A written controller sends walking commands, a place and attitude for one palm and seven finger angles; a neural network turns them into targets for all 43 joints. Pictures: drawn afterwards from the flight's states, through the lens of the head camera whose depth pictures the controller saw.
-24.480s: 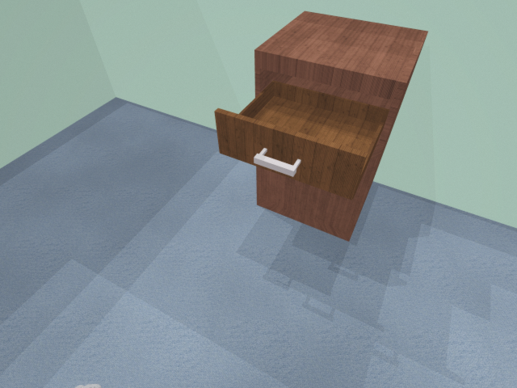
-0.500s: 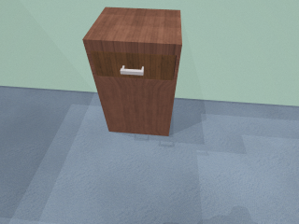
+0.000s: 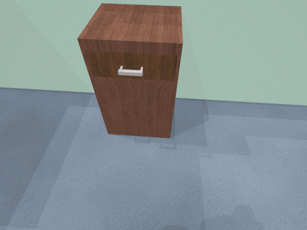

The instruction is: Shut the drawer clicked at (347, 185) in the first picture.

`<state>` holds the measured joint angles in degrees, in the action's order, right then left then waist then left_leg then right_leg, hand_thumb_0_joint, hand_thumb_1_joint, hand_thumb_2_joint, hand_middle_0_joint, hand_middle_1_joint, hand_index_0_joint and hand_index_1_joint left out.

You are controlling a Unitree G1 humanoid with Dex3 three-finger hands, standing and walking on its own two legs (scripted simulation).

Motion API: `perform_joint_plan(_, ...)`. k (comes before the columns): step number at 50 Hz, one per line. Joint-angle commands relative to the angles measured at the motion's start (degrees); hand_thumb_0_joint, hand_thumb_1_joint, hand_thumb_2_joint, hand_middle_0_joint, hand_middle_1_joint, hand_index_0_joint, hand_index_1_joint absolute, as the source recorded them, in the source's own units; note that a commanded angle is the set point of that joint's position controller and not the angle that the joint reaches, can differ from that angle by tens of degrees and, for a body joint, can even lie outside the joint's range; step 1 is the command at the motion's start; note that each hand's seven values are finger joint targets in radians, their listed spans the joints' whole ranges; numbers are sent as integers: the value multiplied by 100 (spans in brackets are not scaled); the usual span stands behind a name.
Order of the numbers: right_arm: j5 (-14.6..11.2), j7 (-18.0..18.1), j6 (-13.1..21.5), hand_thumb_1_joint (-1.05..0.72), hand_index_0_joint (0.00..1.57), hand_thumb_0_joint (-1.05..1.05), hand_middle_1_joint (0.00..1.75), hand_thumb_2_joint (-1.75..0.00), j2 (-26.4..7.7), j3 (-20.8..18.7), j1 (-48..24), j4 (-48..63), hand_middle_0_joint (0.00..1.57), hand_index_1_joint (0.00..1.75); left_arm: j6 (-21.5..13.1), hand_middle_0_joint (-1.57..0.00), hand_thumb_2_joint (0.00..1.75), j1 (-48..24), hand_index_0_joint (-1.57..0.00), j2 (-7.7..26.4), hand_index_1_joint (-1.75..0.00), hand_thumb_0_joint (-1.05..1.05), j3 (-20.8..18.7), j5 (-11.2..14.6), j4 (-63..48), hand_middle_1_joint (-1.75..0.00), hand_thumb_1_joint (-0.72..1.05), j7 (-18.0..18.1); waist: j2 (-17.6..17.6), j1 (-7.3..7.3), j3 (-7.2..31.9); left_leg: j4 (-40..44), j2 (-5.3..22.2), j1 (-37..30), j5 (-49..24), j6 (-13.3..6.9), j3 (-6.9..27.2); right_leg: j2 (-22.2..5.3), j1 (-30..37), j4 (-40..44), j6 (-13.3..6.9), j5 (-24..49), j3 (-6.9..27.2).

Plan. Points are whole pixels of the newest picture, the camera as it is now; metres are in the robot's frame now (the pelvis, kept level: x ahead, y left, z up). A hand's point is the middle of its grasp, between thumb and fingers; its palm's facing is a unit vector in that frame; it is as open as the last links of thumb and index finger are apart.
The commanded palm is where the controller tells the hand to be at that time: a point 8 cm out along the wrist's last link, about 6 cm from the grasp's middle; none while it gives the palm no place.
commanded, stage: look to check the result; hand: left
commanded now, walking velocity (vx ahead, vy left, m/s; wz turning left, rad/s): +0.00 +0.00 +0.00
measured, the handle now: (131, 70) +0.85 +0.17 -0.11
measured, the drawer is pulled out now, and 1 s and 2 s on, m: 0.00 0.00 0.00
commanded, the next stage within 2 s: stand and wait in 0.34 s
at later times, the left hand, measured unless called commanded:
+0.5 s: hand out of the picture -0.01 +0.15 -0.18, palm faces +0.05 -0.98 -0.17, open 7.4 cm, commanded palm none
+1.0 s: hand out of the picture +0.00 +0.16 -0.17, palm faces +0.04 -0.98 -0.20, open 7.4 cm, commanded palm none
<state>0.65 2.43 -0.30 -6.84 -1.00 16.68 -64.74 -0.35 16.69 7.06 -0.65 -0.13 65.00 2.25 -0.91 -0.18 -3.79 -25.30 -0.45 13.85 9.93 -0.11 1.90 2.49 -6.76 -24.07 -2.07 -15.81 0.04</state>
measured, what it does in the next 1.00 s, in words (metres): stands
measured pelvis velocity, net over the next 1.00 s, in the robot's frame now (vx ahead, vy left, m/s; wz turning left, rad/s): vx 0.01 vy -0.01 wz -0.01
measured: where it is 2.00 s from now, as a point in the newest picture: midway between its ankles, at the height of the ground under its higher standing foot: outside the picture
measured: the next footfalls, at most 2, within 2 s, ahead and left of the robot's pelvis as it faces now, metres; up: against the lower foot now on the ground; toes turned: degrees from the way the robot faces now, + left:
none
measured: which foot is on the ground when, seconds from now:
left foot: down 0.00-1.00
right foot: down 0.00-1.00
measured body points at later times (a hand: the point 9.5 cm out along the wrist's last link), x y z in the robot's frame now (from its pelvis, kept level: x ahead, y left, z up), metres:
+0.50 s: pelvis +0.01 -0.01 +0.00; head +0.02 -0.01 +0.45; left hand -0.01 +0.20 -0.16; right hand +0.00 -0.22 -0.16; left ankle +0.04 +0.12 -0.74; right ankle -0.03 -0.10 -0.74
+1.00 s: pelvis +0.01 -0.01 +0.00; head +0.02 -0.02 +0.45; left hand +0.00 +0.21 -0.16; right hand +0.00 -0.23 -0.16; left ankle +0.04 +0.12 -0.74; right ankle -0.03 -0.10 -0.74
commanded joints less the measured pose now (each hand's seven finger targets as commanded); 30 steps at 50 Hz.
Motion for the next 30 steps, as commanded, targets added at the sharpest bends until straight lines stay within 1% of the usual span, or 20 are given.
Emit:
perform_joint_plan(1,14,46,60,-90,20,0,30,-90,-514,-71,431,102,20,30,-64,-20,90,505,-20,559,-30,0,-97,-20,-93,-30,90,26,130,-6,11,297,498,-427,-710,-230,366,-661,-540,584,-135,555,451)
perform_joint_plan(5,25,52,57,-90,20,0,30,-90,-489,-63,387,74,20,30,-62,-20,90,517,-20,503,-30,0,-91,-17,-64,-30,90,30,-6,-16,-95,316,494,-465,-668,-226,358,-661,-610,597,-143,534,457)
perform_joint_plan(6,16,54,57,-90,20,0,30,-90,-508,-67,413,78,20,30,-63,-20,90,523,-20,523,-30,0,-95,-23,-64,-30,90,33,69,-19,-52,308,510,-470,-733,-231,373,-649,-579,583,-136,552,449)
perform_joint_plan(9,22,54,65,-90,20,0,30,-90,-487,-66,383,65,20,30,-70,-20,90,553,-20,500,-30,0,-95,-19,-51,-30,90,34,63,-13,-65,313,506,-495,-735,-227,341,-668,-579,602,-133,611,458)
perform_joint_plan(12,23,49,52,-90,20,0,30,-90,-493,-65,369,71,20,30,-72,-20,90,565,-20,493,-30,0,-87,-22,-48,-30,90,37,93,-17,-181,321,499,-469,-666,-219,344,-667,-648,642,-132,525,463)
perform_joint_plan(13,22,49,58,-90,20,0,30,-90,-485,-60,380,70,20,30,-73,-20,90,560,-20,506,-30,0,-90,-20,-44,-30,90,35,25,-14,-141,329,498,-476,-692,-221,336,-675,-601,642,-131,575,477)
perform_joint_plan(16,13,54,60,-90,20,0,30,-90,-519,-64,379,81,20,30,-84,-20,90,585,-20,522,-30,0,-96,-23,-47,-30,90,38,135,-11,-73,299,504,-508,-769,-212,325,-669,-543,636,-119,689,462)
perform_joint_plan(18,27,54,58,-90,20,0,30,-90,-511,-58,353,60,20,30,-77,-20,90,567,-20,498,-30,0,-89,-19,-36,-30,90,35,-7,-13,-160,326,500,-495,-687,-204,316,-668,-603,654,-131,595,480)
perform_joint_plan(19,24,56,62,-90,20,0,30,-90,-508,-50,370,60,20,30,-78,-20,90,566,-20,520,-30,0,-92,-14,-47,-30,90,33,47,-15,-110,328,501,-495,-703,-210,336,-665,-557,647,-132,615,476)
perform_joint_plan(20,26,56,58,-90,20,0,30,-90,-517,-54,340,52,20,30,-78,-20,90,558,-20,504,-30,0,-91,-16,-33,-30,90,32,-4,-7,-138,322,497,-491,-676,-202,313,-667,-575,660,-134,621,493)
perform_joint_plan(22,23,54,58,-90,20,0,30,-90,-534,-58,359,56,20,30,-80,-20,90,548,-20,534,-30,0,-94,-17,-50,-30,90,36,80,-16,-167,323,508,-488,-708,-202,318,-665,-579,656,-133,637,485)
perform_joint_plan(25,24,53,56,-90,20,0,30,-90,-526,-57,359,48,20,30,-81,-20,90,556,-20,542,-30,0,-95,-13,-51,-30,90,32,52,-8,-186,329,497,-471,-646,-192,299,-672,-582,679,-128,600,485)
perform_joint_plan(26,19,54,55,-90,20,0,30,-90,-556,-67,361,71,20,30,-86,-20,90,563,-20,551,-30,0,-100,-20,-57,-30,90,36,91,-7,-158,308,495,-489,-702,-195,317,-655,-579,671,-128,640,506)
perform_joint_plan(27,26,53,57,-90,20,0,30,-90,-529,-59,347,55,20,30,-83,-20,90,547,-20,546,-30,0,-100,-14,-56,-30,90,36,44,-4,-168,317,503,-501,-685,-195,299,-674,-581,669,-134,636,492)
perform_joint_plan(28,25,55,60,-90,20,0,30,-90,-531,-63,362,56,20,30,-88,-20,90,544,-20,554,-30,0,-103,-13,-59,-30,90,36,73,-14,-124,313,504,-507,-699,-196,306,-667,-541,674,-131,673,504)
perform_joint_plan(29,24,51,56,-90,20,0,30,-90,-543,-64,336,47,20,30,-86,-20,90,543,-20,559,-30,0,-99,-12,-62,-30,90,33,80,-8,-162,317,498,-504,-657,-187,291,-675,-578,679,-127,643,492)
perform_joint_plan(30,26,54,61,-90,20,0,30,-90,-548,-62,358,45,20,30,-90,-20,90,539,-20,567,-30,0,-110,-11,-63,-30,90,32,85,-10,-97,312,503,-513,-693,-190,289,-675,-520,675,-128,706,507)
